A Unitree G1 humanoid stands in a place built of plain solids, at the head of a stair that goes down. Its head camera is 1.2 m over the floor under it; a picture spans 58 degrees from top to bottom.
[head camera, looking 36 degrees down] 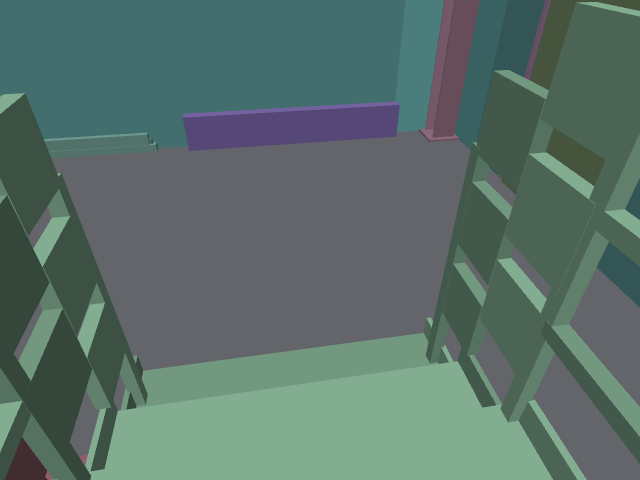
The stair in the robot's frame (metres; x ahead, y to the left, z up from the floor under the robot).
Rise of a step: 0.17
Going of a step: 0.30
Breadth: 1.30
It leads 10 degrees to the left of straight ahead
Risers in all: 3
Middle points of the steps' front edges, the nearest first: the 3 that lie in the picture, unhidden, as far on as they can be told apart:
0.68 0.03 0.00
0.98 0.09 -0.17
1.28 0.14 -0.34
